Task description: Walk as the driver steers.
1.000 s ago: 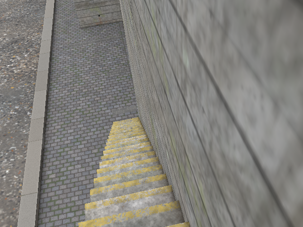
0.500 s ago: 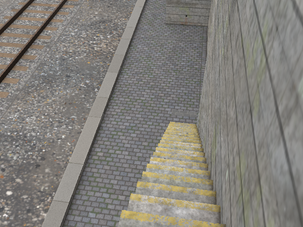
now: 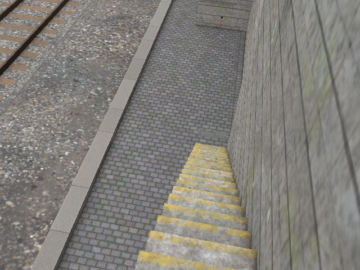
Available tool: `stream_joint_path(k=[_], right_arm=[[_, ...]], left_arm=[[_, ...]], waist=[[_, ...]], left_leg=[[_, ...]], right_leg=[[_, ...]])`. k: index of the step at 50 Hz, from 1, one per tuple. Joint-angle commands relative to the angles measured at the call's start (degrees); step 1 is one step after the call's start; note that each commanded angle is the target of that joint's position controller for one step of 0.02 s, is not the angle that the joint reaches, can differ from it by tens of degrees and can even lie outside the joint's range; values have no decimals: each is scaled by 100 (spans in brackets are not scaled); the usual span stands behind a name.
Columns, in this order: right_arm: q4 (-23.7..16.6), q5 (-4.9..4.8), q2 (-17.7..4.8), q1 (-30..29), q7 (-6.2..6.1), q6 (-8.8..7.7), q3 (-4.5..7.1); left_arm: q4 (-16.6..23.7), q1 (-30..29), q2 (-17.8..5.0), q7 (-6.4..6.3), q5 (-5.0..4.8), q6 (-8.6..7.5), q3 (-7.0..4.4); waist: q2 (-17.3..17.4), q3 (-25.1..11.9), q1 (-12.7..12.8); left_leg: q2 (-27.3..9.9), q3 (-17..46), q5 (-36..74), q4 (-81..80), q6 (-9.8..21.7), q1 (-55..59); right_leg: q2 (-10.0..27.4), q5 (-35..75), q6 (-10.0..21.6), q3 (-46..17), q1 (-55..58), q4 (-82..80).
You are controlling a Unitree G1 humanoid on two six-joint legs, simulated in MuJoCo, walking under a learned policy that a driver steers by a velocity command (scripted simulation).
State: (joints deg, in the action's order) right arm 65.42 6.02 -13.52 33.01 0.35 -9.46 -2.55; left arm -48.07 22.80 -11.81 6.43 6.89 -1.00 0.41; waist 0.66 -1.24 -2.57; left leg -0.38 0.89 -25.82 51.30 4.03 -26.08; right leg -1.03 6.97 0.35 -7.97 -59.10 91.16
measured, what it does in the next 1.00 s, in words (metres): goes down: right foot 0.21 m lower, then left foot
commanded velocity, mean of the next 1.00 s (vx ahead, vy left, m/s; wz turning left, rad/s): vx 0.46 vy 0.00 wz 0.03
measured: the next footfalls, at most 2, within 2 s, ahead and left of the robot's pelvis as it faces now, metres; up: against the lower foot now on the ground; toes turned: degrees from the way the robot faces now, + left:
right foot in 0.32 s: +0.19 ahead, -0.26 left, -0.21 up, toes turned +5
left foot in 0.68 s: +0.29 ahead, +0.05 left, -0.21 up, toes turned +3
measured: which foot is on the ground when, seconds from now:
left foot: down 0.00-0.34, up 0.36-0.66, down 0.68-1.00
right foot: up 0.00-0.30, down 0.32-0.72, up 0.74-1.00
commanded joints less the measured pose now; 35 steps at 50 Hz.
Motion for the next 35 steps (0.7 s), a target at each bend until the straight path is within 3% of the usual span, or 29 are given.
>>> stream_joint_path(k=[1,2,3,6,10,12,13,14,15,16,17,18,19,20,21,22,23,24,25,26,27,28,29,30,31,32,33,34,35], right_arm=[[392,6,-684,1121,-105,-124,-14],[199,-96,-611,816,-168,-122,-63],[115,4,-468,631,-157,-118,-142],[-426,-53,-823,-294,-121,-81,-106],[-647,-346,-956,98,-248,141,-63],[-852,-218,-1109,-212,-167,380,-69],[-712,-330,-566,186,-232,730,293],[-595,-316,-723,32,-203,828,363],[-632,-347,-565,-240,-106,873,388],[-744,-389,-560,-355,30,856,402],[-946,-532,-140,-97,153,843,391],[-1038,-476,-26,24,112,815,376],[-958,-297,-225,-456,91,908,473],[-981,-208,-199,-1271,65,899,511],[-1112,-227,43,-1481,74,894,449],[-1433,-246,361,-1041,126,947,366],[-1473,-99,266,-1356,132,1008,359],[-1387,-1362,410,-1296,205,1102,420],[-1708,-252,491,-1730,158,1000,223],[-1739,-234,373,-2096,76,988,260],[-1802,-333,385,-2235,142,1056,204],[-1628,-306,226,-811,502,852,114],[-1605,-173,150,-1162,640,784,184],[-1530,-413,82,-1926,302,990,297],[-1457,-387,106,-1533,175,1045,267],[-1439,-394,76,-1647,143,1054,256],[-1584,-358,91,-1521,150,1069,234],[-1774,-449,30,-1718,161,1037,231],[-1485,-448,-74,-959,137,1031,288]], left_arm=[[459,-784,-251,54,25,-153,-36],[396,-921,-377,109,6,-177,-92],[405,-1055,-326,128,41,-166,-56],[314,-918,-354,93,116,-160,-22],[551,-1507,-251,-41,-52,-213,138],[643,-1408,-136,-125,-54,-206,224],[55,-1236,-690,-665,-1628,-40,-305],[-117,-268,-850,-815,-1612,-7,-307],[-349,455,-1125,-864,-1340,44,-417],[-495,1194,-1319,-816,-1043,28,-426],[-733,1408,-1972,-717,-889,71,-634],[-855,1472,-2243,-653,-1070,71,-826],[-810,1464,-1758,-637,-1070,43,-678],[-644,1455,-1144,-591,-1074,-31,-408],[-570,1185,-866,-602,-1132,-64,-232],[-733,1071,-1513,-757,-1250,-62,-430],[-850,1026,-1429,-749,-1311,-60,-435],[-1161,250,-1460,-494,-2255,68,-720],[-543,-130,-931,-766,-1074,-62,-233],[-626,-35,-653,-877,-988,-128,-96],[-434,-347,-227,-1076,-1076,-128,133],[-124,-170,-468,-549,-92,-694,-109],[-222,-158,-809,-473,-8,-795,-217],[-346,-575,-941,-890,-1171,-342,-148],[-159,-479,-1007,-926,-1236,-278,-102],[-107,-487,-1022,-896,-1237,-280,-108],[-113,-499,-1160,-808,-1127,-254,-233],[-174,-104,-1330,-780,-993,-190,-352],[-301,-50,-1339,-774,-883,-103,-421]], waist=[[774,703,-278],[452,625,-263],[554,586,-196],[676,573,114],[792,628,-436],[609,774,-295],[-133,927,-673],[750,1140,-337],[919,825,-47],[423,289,341],[-450,-391,203],[-958,-832,267],[-634,-309,344],[-479,607,679],[-877,677,423],[-2066,293,145],[-1784,526,239],[-868,1434,-160],[-1473,919,-52],[-1787,1009,150],[-1338,1092,-114],[-1540,1335,124],[-1483,1181,87],[-1497,458,-96],[-1547,91,-169],[-1663,349,-142],[-2036,387,-134],[-1888,578,-52],[-1501,549,-433]], left_leg=[[-1361,2353,-1076,-1798,1134,694],[-1240,2035,-1467,-1457,1112,154],[-1099,1762,-1650,-1380,1151,-654],[-1004,1220,-2720,-1156,848,-2405],[-1255,1859,-2961,-360,776,-901],[-1401,2283,-2878,102,778,-1143],[-506,1329,-834,632,670,-177],[-106,1057,-307,1400,573,-720],[-25,849,-61,2001,564,-1227],[318,676,-1287,3280,491,-1911],[756,-70,-3293,5079,100,-3184],[369,61,-2405,6356,-30,-3524],[379,457,-2001,6960,63,-3920],[259,603,-1815,6479,204,-3925],[63,70,-2322,6440,238,-4201],[-32,66,-1834,6838,-87,-4571],[-251,316,-1405,6850,-238,-4627],[-796,797,876,5227,-514,-3985],[-319,613,703,5111,-480,-3741],[-332,357,981,4812,-513,-3669],[-423,549,2529,3454,-716,-3002],[-581,-316,3378,1832,-173,-2355],[-402,-733,3157,1779,-291,-413],[-257,222,2994,1811,-523,461],[28,-245,2724,2420,-559,886],[-51,-216,2162,1841,-558,812],[164,-571,1529,1260,-530,1077],[295,-379,-49,-329,-422,1091],[359,-17,-246,-1126,-166,2004]], right_leg=[[227,620,52,-109,-1316,-771],[237,1652,94,128,-742,-1991],[336,2015,108,422,106,-2325],[277,1714,33,939,2439,-3126],[412,-378,-227,743,2932,-6079],[420,-687,-145,670,3843,-6793],[612,1179,-337,1037,3928,-8021],[815,1179,-422,873,5035,-8251],[787,603,-409,1003,5872,-7737],[1165,929,-292,567,6825,-6962],[1901,775,-183,-71,7777,-5763],[2913,-2013,613,-2298,6999,-6157],[2746,-3254,685,-2150,6696,-6582],[1939,-2389,209,-870,5916,-6494],[1663,-1648,246,-501,5774,-6035],[2618,-2465,1312,-2729,5759,-6421],[2617,-3776,1474,-3094,5166,-6751],[1665,-3464,1077,-1771,3748,-6766],[2126,-3521,1152,-1875,3578,-6617],[1834,-3263,1129,-1554,3471,-6604],[1662,-3803,1040,-1305,2702,-6465],[590,-4318,1077,234,1362,-6773],[570,-4775,1148,171,119,-7202],[1281,-2378,847,-527,1928,-6740],[1391,-1150,843,-207,2080,-6395],[1389,-509,825,-96,2376,-6153],[1302,287,811,173,2620,-5853],[1272,1196,903,135,3323,-5341],[1023,2376,840,336,3102,-3795]])
Keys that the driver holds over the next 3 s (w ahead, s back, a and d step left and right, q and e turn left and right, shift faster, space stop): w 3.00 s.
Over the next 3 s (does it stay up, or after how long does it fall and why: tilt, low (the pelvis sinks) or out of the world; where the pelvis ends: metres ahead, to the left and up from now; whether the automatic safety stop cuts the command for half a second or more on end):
stays up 1.18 -0.32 -1.05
